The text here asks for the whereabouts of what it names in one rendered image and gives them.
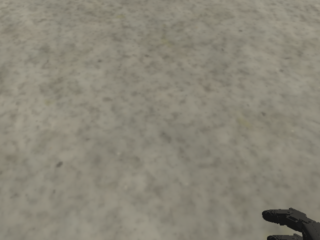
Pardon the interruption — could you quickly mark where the right robot hand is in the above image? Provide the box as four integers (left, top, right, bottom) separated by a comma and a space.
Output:
262, 208, 320, 240

